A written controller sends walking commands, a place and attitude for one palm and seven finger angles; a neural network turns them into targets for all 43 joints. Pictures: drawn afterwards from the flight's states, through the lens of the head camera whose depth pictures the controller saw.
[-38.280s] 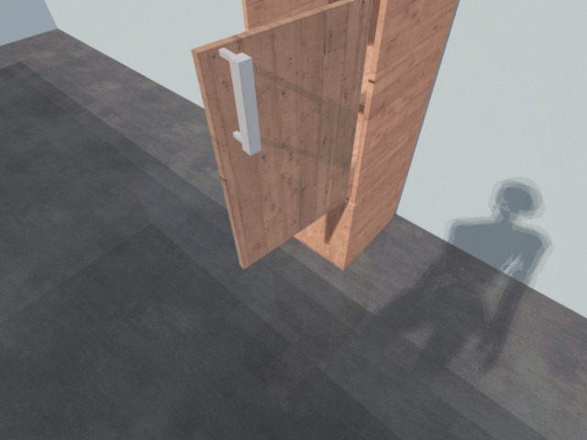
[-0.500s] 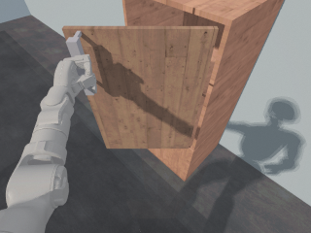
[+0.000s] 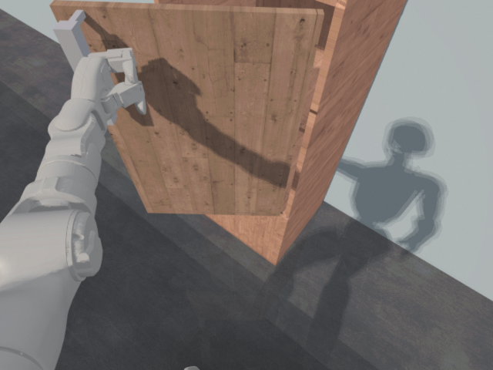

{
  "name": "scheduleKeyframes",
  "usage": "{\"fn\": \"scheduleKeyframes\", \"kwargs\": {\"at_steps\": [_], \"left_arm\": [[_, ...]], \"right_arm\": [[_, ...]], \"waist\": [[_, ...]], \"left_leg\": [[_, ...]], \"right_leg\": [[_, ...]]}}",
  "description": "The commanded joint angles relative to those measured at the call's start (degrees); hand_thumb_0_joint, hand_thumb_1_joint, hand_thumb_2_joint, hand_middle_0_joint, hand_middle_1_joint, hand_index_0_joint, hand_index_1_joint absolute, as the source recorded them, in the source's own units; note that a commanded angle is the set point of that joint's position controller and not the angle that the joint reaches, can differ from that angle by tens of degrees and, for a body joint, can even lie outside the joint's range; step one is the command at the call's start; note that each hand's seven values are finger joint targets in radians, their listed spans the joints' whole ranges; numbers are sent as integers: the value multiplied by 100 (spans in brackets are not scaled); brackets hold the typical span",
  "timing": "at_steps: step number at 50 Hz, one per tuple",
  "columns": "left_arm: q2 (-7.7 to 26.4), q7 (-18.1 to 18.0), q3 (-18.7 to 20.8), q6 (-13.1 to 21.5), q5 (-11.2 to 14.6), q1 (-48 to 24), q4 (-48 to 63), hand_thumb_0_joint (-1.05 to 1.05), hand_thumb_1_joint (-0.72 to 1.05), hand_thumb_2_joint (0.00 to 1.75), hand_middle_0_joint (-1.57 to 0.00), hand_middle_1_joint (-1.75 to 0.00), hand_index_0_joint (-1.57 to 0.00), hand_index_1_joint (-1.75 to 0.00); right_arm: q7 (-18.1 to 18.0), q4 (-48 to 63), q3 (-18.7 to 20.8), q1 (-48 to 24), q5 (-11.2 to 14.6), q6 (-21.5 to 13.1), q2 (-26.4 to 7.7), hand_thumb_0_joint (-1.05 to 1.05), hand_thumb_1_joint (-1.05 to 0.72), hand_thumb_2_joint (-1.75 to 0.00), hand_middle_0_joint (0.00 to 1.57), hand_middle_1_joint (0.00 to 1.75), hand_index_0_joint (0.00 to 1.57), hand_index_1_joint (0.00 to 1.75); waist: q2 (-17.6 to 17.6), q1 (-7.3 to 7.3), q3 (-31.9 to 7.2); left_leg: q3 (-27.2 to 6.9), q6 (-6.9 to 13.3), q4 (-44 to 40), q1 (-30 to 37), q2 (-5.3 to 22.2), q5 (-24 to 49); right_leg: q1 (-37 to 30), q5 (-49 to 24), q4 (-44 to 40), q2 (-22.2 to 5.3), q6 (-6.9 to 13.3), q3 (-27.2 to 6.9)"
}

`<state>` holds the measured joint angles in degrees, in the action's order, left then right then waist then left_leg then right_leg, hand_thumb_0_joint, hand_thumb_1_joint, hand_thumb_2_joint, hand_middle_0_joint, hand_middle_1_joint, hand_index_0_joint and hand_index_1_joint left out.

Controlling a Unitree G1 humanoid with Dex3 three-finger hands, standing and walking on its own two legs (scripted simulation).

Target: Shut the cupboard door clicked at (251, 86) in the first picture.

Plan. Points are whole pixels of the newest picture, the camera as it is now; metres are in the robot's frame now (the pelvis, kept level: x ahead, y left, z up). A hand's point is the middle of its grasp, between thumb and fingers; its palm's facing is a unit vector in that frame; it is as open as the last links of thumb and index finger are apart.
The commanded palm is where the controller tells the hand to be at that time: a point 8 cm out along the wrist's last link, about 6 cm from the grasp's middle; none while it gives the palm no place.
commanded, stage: push the door shut along its arc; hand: left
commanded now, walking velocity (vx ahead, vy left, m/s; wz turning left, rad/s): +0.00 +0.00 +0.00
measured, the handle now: (94, 71) +0.57 +0.21 +0.18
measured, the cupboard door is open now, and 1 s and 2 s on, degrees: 37 24 22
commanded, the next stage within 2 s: pull the fist back off the door in 0.76 s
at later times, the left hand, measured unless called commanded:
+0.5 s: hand (156, 66) +0.56 +0.10 +0.19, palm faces -0.25 -0.97 +0.01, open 3.0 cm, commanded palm +0.58 +0.15 +0.18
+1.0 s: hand (172, 50) +0.60 +0.08 +0.19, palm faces +0.04 -0.99 +0.12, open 3.0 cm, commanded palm +0.59 +0.11 +0.18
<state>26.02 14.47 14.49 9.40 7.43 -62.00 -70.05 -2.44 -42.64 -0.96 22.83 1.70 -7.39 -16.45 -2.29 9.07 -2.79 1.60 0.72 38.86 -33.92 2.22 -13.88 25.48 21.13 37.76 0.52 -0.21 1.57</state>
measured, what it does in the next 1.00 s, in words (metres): stands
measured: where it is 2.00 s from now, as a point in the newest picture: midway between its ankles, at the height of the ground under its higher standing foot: outside the picture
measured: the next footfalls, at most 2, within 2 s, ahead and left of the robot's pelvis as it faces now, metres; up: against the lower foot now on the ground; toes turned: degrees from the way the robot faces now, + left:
none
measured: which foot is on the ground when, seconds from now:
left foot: down 0.00-1.00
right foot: down 0.00-1.00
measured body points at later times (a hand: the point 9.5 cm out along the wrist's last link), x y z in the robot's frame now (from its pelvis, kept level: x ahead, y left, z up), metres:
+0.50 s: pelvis +0.01 -0.01 -0.01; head +0.11 -0.01 +0.43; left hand +0.57 +0.16 +0.19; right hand -0.04 -0.29 -0.12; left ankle +0.05 +0.11 -0.72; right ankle -0.03 -0.12 -0.72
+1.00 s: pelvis +0.01 -0.01 -0.02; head +0.14 +0.01 +0.41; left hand +0.60 +0.13 +0.19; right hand -0.05 -0.27 -0.12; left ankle +0.05 +0.11 -0.72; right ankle -0.03 -0.12 -0.72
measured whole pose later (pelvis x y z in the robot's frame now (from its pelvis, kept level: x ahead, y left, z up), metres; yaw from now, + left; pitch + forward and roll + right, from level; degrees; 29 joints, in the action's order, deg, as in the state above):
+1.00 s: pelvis +0.01 -0.01 -0.02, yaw +0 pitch +21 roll -3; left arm 25.7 -3.4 20.4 4.0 1.5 -85.4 -80.1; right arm 1.4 -43.6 -0.3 26.7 -3.4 -7.3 -16.1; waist -3.3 13.7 -4.6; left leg -1.2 0.0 46.1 -50.4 3.2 -16.4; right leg 40.2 23.4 43.0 1.8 0.3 3.8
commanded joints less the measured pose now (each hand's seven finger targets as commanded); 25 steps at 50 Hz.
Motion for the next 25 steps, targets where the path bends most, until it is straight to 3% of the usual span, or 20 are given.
{"fn": "scheduleKeyframes", "kwargs": {"at_steps": [1, 2, 4, 5, 8, 10, 13, 15, 16, 18, 19, 22, 25], "left_arm": [[1226, 154, 164, 389, 88, -3576, 1163, 0, 90, 90, -130, -150, -130, -150], [1437, 168, 312, 375, 43, -3599, 1065, 0, 90, 90, -130, -150, -130, -150], [1276, 211, 96, 340, -21, -3815, 894, 0, 90, 90, -130, -150, -130, -150], [1384, 199, 177, 330, -73, -3789, 758, 0, 90, 90, -130, -150, -130, -150], [1685, 215, 356, 327, -128, -3917, 628, 0, 90, 90, -130, -150, -130, -150], [1732, 247, 391, 353, -181, -4033, 715, 0, 90, 90, -130, -150, -130, -150], [2125, 339, 648, 337, -238, -3958, 549, 0, 90, 90, -130, -150, -130, -150], [1940, 443, 447, 326, -270, -4048, 597, 0, 90, 90, -130, -150, -130, -150], [1758, 479, 329, 312, -203, -4116, 537, 0, 90, 90, -130, -150, -130, -150], [2044, 532, 470, 246, -219, -4269, 418, 0, 90, 90, -130, -150, -130, -150], [1846, 586, 284, 206, -207, -4354, 331, 0, 90, 90, -130, -150, -130, -150], [1899, 692, 299, 226, -176, -4638, 431, 0, 90, 90, -130, -150, -130, -150], [1823, 792, 257, 159, -156, -4660, 211, 0, 90, 90, -130, -150, -130, -150]], "right_arm": [[-116, 359, 400, 627, -36, -143, -1059, 0, -90, -90, 20, 30, 20, 30], [-110, 337, 399, 638, -42, -117, -1076, 0, -90, -90, 20, 30, 20, 30], [-105, 311, 399, 690, -43, -100, -1064, 0, -90, -90, 20, 30, 20, 30], [-95, 287, 403, 753, -58, -85, -1079, 0, -90, -90, 20, 30, 20, 30], [-92, 290, 403, 858, -86, -39, -1118, 0, -90, -90, 20, 30, 20, 30], [-66, 312, 427, 920, -115, -12, -1115, 0, -90, -90, 20, 30, 20, 30], [-82, 325, 433, 1006, -133, 86, -1151, 0, -90, -90, 20, 30, 20, 30], [-83, 349, 447, 1032, -118, 137, -1129, 0, -90, -90, 20, 30, 20, 30], [-98, 346, 434, 1082, -123, 148, -1093, 0, -90, -90, 20, 30, 20, 30], [-108, 273, 442, 1112, -121, 181, -1162, 0, -90, -90, 20, 30, 20, 30], [-108, 250, 436, 1123, -114, 181, -1150, 0, -90, -90, 20, 30, 20, 30], [-121, 187, 431, 1190, -151, 161, -1151, 0, -90, -90, 20, 30, 20, 30], [-122, 115, 441, 1250, -164, 127, -1164, 0, -90, -90, 20, 30, 20, 30]], "waist": [[-65, 287, -2134], [-57, 247, -2182], [-163, 382, -2058], [-180, 351, -2047], [-116, 384, -2271], [-299, 369, -2509], [-116, 368, -2686], [-214, 416, -2638], [-160, 506, -2531], [-165, 554, -2419], [-150, 630, -2290], [-416, 667, -2558], [-375, 729, -2518]], "left_leg": [[-446, 128, -175, 2421, -96, 833], [-477, 111, -162, 2350, -90, 837], [-454, 113, -120, 2235, -91, 734], [-478, 100, -92, 2179, -88, 734], [-461, 122, -4, 2048, -105, 910], [-447, 117, 82, 2122, -116, 1092], [-401, 156, 176, 1927, -142, 1321], [-379, 157, 219, 1922, -153, 1322], [-344, 195, 256, 1932, -161, 1384], [-358, 188, 275, 1804, -146, 1219], [-359, 191, 277, 1747, -150, 1109], [-397, 188, 368, 1931, -142, 1296], [-425, 188, 454, 1936, -121, 1377]], "right_leg": [[879, -1279, -613, 180, 77, 4], [881, -1313, -585, 181, 78, -14], [1071, -1240, -586, 172, 55, -24], [1114, -1209, -560, 176, 71, -14], [987, -1470, -483, 171, 60, -47], [976, -1645, -420, 176, 61, -47], [723, -2074, -366, 182, 35, -89], [812, -2107, -374, 195, 34, -93], [849, -2160, -400, 206, 24, -86], [967, -2069, -437, 215, 9, -117], [1070, -1966, -462, 221, 0, -108], [1165, -2025, -400, 236, 8, -104], [1342, -2017, -361, 256, 12, -59]]}}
